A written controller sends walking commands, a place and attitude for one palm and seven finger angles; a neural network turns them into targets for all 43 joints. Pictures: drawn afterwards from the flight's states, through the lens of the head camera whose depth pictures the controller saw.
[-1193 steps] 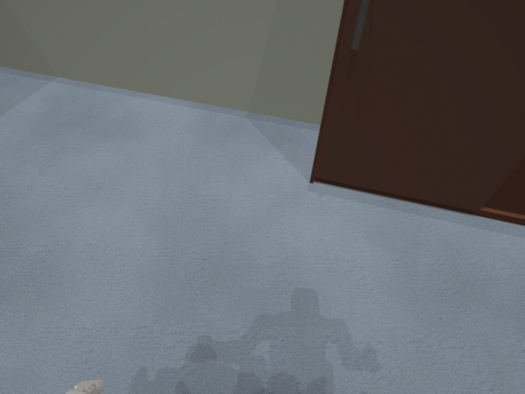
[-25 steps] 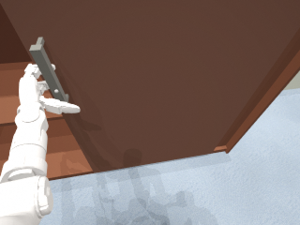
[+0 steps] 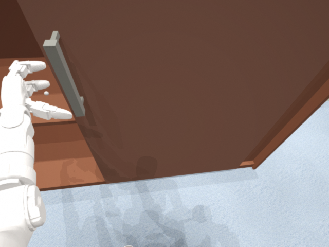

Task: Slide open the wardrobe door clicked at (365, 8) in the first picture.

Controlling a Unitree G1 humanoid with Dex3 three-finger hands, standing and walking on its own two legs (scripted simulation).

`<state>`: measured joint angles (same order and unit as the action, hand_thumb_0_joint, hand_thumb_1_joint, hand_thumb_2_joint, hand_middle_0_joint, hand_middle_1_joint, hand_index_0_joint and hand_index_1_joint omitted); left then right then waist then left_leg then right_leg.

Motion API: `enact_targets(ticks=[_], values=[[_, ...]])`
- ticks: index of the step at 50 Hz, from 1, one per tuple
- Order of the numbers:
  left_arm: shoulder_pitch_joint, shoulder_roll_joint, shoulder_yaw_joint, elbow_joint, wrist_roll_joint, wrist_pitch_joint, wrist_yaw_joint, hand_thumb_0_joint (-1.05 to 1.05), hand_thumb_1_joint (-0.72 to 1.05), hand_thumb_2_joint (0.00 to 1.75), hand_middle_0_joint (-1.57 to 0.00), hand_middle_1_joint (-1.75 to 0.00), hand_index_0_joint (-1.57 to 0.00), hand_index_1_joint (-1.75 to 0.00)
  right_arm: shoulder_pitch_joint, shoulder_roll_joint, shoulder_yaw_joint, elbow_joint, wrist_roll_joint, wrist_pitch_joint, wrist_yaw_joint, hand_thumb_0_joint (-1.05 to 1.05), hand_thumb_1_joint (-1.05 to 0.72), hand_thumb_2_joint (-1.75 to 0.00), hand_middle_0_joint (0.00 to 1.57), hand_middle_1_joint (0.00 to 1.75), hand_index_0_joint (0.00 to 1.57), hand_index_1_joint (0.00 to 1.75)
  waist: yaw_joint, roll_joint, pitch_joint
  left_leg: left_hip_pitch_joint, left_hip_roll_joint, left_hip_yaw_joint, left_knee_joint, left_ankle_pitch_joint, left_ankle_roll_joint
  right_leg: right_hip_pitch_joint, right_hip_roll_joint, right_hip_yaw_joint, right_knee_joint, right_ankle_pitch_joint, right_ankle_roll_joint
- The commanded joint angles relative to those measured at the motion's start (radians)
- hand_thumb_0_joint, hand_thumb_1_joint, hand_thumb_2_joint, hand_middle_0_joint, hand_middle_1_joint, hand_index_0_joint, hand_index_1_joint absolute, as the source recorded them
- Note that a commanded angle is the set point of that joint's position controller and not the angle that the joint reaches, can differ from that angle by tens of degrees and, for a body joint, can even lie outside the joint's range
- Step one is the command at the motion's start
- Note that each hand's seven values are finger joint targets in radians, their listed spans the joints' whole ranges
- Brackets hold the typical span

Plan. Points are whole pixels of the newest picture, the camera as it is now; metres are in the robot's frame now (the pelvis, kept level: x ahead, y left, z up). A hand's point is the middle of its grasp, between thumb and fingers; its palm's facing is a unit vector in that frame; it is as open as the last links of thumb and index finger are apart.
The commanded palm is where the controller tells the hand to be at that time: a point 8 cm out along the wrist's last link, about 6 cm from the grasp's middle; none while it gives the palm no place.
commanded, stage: slip the hand off the handle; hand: left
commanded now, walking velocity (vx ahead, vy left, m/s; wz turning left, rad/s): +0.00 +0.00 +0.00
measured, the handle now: (69, 78) +0.49 +0.26 +0.12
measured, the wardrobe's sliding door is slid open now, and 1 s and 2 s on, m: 0.66 0.66 0.66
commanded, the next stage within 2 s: draw the hand back to the body in 0.76 s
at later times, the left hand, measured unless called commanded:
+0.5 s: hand (29, 122) +0.35 +0.31 +0.11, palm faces +0.38 -0.90 -0.19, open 14.7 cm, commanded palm +0.31 +0.33 +0.13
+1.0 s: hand (21, 139) +0.30 +0.29 +0.13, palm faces +0.23 -0.97 +0.01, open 14.7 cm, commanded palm +0.25 +0.33 +0.14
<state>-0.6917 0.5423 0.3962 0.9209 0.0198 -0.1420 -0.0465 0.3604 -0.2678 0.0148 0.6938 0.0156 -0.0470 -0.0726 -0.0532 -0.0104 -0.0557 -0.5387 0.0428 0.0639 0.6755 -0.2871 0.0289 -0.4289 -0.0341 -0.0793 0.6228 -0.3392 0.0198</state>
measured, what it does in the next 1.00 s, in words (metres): stands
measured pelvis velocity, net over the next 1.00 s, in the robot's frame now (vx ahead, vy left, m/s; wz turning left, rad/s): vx -0.01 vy -0.02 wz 0.02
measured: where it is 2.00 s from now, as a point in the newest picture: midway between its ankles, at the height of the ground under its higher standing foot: outside the picture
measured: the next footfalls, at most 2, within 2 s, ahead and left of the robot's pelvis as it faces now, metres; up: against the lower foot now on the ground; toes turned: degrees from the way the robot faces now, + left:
none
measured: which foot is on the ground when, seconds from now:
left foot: down 0.00-1.00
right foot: down 0.00-1.00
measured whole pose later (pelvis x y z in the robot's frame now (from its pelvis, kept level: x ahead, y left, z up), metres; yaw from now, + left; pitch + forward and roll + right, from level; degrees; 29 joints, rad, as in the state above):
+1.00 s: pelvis -0.01 -0.02 +0.01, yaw +1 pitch +2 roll -1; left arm -0.19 0.44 0.47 0.43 -0.31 -0.06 -0.34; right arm 0.27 -0.26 0.06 0.67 0.06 -0.16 -0.14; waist 0.02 0.02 -0.05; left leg -0.39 0.05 0.04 0.63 -0.27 0.00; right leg -0.28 -0.02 -0.10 0.59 -0.34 -0.01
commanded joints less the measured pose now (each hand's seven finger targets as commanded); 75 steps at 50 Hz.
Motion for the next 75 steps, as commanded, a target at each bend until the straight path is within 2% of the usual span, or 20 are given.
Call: enact_targets(ticks=[1,3,5,8,16,24,27,38,44,45,47,50,52,57,59,67,69,70,71,75], values=[[-0.416,0.34,0.064,-0.211,-0.008,-0.062,-0.015,0.0,-0.55,0.2,-0.25,-1.15,-0.25,-1.15,0.063,-0.179,-0.068,-0.092,0.002,-0.024,-0.014,0.0,-0.9,-0.9,0.2,0.3,0.2,0.3,0.001,0.137,-0.338,0.336,-0.014,-0.093,-0.068,0.282,0.006,-0.036,0.061,0.023,-0.066,0.225,-0.041],[-0.389,0.416,0.118,-0.193,-0.005,-0.061,-0.024,0.0,-0.55,0.2,-0.25,-1.15,-0.25,-1.15,0.073,-0.183,-0.065,-0.098,0.001,-0.016,-0.019,0.0,-0.9,-0.9,0.2,0.3,0.2,0.3,0.009,0.107,-0.345,0.299,-0.018,-0.085,-0.064,0.289,0.013,0.001,0.061,0.028,-0.065,0.25,-0.039],[-0.334,0.332,0.064,-0.229,-0.02,-0.064,-0.046,0.0,-0.55,0.2,-0.25,-1.15,-0.25,-1.15,0.066,-0.173,-0.068,-0.115,0.006,-0.017,-0.015,0.0,-0.9,-0.9,0.2,0.3,0.2,0.3,0.013,0.131,-0.339,0.321,-0.017,-0.078,-0.065,0.301,0.012,-0.01,0.065,0.025,-0.067,0.256,-0.04],[-0.238,0.348,0.104,-0.321,-0.054,-0.067,-0.061,0.0,-0.55,0.2,-0.25,-1.15,-0.25,-1.15,0.059,-0.175,-0.074,-0.133,0.01,-0.016,-0.014,0.0,-0.9,-0.9,0.2,0.3,0.2,0.3,0.03,0.126,-0.377,0.337,-0.015,-0.069,-0.06,0.344,0.016,0.028,0.069,0.028,-0.064,0.295,-0.039],[0.009,0.284,0.131,-0.548,-0.105,0.014,-0.045,0.0,-0.55,0.2,-0.25,-1.15,-0.25,-1.15,-0.017,-0.157,-0.071,-0.18,0.022,-0.036,-0.013,0.0,-0.9,-0.9,0.2,0.3,0.2,0.3,0.061,0.116,-0.299,0.304,-0.021,-0.05,-0.085,0.31,0.018,0.06,0.07,0.024,-0.072,0.294,-0.034],[-0.007,0.216,0.068,-0.658,-0.107,0.021,-0.043,0.0,-0.55,0.2,-0.25,-1.15,-0.25,-1.15,-0.083,-0.139,-0.051,-0.173,0.024,-0.075,-0.04,0.0,-0.9,-0.9,0.2,0.3,0.2,0.3,0.037,0.142,-0.235,0.324,-0.024,-0.062,-0.101,0.19,0.016,0.02,0.064,0.03,-0.095,0.193,-0.035],[0.013,0.2,0.057,-0.666,-0.122,0.025,-0.052,0.0,-0.55,0.2,-0.25,-1.15,-0.25,-1.15,-0.091,-0.142,-0.048,-0.17,0.024,-0.092,-0.05,0.0,-0.9,-0.9,0.2,0.3,0.2,0.3,0.034,0.091,-0.231,0.331,-0.026,-0.07,-0.101,0.182,0.019,0.027,0.063,0.025,-0.102,0.189,-0.035],[0.173,0.205,0.095,-0.721,-0.146,0.051,-0.049,0.0,-0.55,0.2,-0.25,-1.15,-0.25,-1.15,-0.156,-0.128,-0.031,-0.187,0.026,-0.128,-0.053,0.0,-0.9,-0.9,0.2,0.3,0.2,0.3,0.083,0.077,-0.208,0.298,-0.034,-0.064,-0.124,0.151,0.012,0.082,0.051,0.03,-0.117,0.177,-0.033],[0.16,0.193,0.083,-0.759,-0.146,0.049,-0.062,0.0,-0.55,0.2,-0.25,-1.15,-0.25,-1.15,-0.163,-0.123,-0.027,-0.179,0.024,-0.139,-0.058,0.0,-0.9,-0.9,0.2,0.3,0.2,0.3,0.069,0.117,-0.207,0.313,-0.039,-0.059,-0.117,0.167,0.013,0.072,0.052,0.031,-0.114,0.195,-0.032],[0.104,0.086,0.058,-0.778,-0.33,0.016,-0.191,0.0,-0.55,0.2,-0.25,-1.15,-0.25,-1.15,-0.159,-0.14,-0.024,-0.169,0.041,-0.156,-0.071,0.0,-0.9,-0.9,0.2,0.3,0.2,0.3,0.01,0.086,-0.247,0.375,-0.031,-0.063,-0.121,0.177,0.007,0.123,0.053,0.039,-0.133,0.244,-0.039],[0.171,0.212,0.158,-0.728,-0.394,-0.015,-0.327,0.0,-0.55,0.2,-0.25,-1.15,-0.25,-1.15,-0.164,-0.144,-0.015,-0.172,0.043,-0.176,-0.091,0.0,-0.9,-0.9,0.2,0.3,0.2,0.3,0.054,0.079,-0.271,0.367,-0.036,-0.056,-0.108,0.206,0.015,0.172,0.052,0.051,-0.12,0.313,-0.038],[0.272,0.261,0.194,-0.699,-0.405,0.0,-0.43,0.0,-0.55,0.2,-0.25,-1.15,-0.25,-1.15,-0.177,-0.136,-0.009,-0.195,0.044,-0.196,-0.09,0.0,-0.9,-0.9,0.2,0.3,0.2,0.3,0.094,0.122,-0.209,0.33,-0.039,-0.063,-0.122,0.218,0.012,0.15,0.044,0.05,-0.109,0.329,-0.035],[0.388,0.271,0.233,-0.701,-0.408,0.039,-0.414,0.0,-0.55,0.2,-0.25,-1.15,-0.25,-1.15,-0.174,-0.134,-0.01,-0.223,0.046,-0.204,-0.074,0.0,-0.9,-0.9,0.2,0.3,0.2,0.3,0.124,0.103,-0.177,0.304,-0.04,-0.065,-0.138,0.208,0.009,0.154,0.047,0.039,-0.115,0.292,-0.036],[0.442,0.192,0.21,-0.841,-0.43,0.093,-0.36,0.0,-0.55,0.2,-0.25,-1.15,-0.25,-1.15,-0.188,-0.129,-0.017,-0.257,0.057,-0.226,-0.055,0.0,-0.9,-0.9,0.2,0.3,0.2,0.3,0.112,0.056,-0.16,0.319,-0.034,-0.058,-0.146,0.173,0.007,0.131,0.051,0.037,-0.136,0.237,-0.026],[0.422,0.138,0.155,-0.926,-0.421,0.093,-0.346,0.0,-0.55,0.2,-0.25,-1.15,-0.25,-1.15,-0.198,-0.124,-0.016,-0.258,0.057,-0.238,-0.055,0.0,-0.9,-0.9,0.2,0.3,0.2,0.3,0.099,0.114,-0.153,0.349,-0.034,-0.063,-0.156,0.152,0.006,0.106,0.053,0.035,-0.142,0.206,-0.029],[0.452,0.152,0.168,-1.042,-0.404,0.114,-0.3,0.0,-0.44,0.25,-0.25,-1.09,-0.25,-1.09,-0.221,-0.121,-0.003,-0.224,0.054,-0.264,-0.081,0.0,-0.9,-0.9,0.2,0.3,0.2,0.3,0.103,0.101,-0.106,0.362,-0.032,-0.084,-0.2,0.078,0.005,0.124,0.057,0.029,-0.184,0.107,-0.031],[0.467,0.105,0.128,-1.086,-0.397,0.128,-0.293,0.0,-0.37,0.29,-0.24,-1.04,-0.24,-1.04,-0.24,-0.11,0.004,-0.228,0.053,-0.271,-0.081,0.0,-0.9,-0.9,0.2,0.3,0.2,0.3,0.105,0.129,-0.1,0.378,-0.032,-0.087,-0.215,0.071,0.001,0.126,0.054,0.024,-0.188,0.102,-0.033],[0.417,0.206,0.141,-1.141,-0.242,0.07,-0.112,0.0,-0.33,0.31,-0.24,-1.02,-0.24,-1.02,-0.251,-0.114,-0.001,-0.203,0.01,-0.263,-0.065,0.0,-0.9,-0.9,0.2,0.3,0.2,0.3,0.107,0.129,-0.004,0.348,-0.048,-0.079,-0.24,0.023,-0.001,0.095,0.041,0.062,-0.275,0.051,-0.033],[0.533,0.081,0.084,-1.086,-0.227,0.063,-0.033,0.0,-0.3,0.32,-0.24,-1.0,-0.24,-1.0,-0.258,-0.106,0.0,-0.197,0.006,-0.262,-0.062,0.0,-0.9,-0.9,0.2,0.3,0.2,0.3,0.094,0.122,0.032,0.349,-0.039,-0.082,-0.264,-0.027,-0.008,0.095,0.031,0.044,-0.273,0.023,-0.034],[0.654,0.032,0.047,-1.206,-0.15,0.018,0.11,0.0,-0.15,0.39,-0.24,-0.92,-0.24,-0.92,-0.265,-0.099,-0.009,-0.185,-0.002,-0.233,-0.045,0.0,-0.9,-0.9,0.2,0.3,0.2,0.3,0.108,0.12,-0.05,0.411,-0.027,-0.073,-0.311,0.0,-0.006,0.202,0.029,0.04,-0.269,0.063,-0.039]])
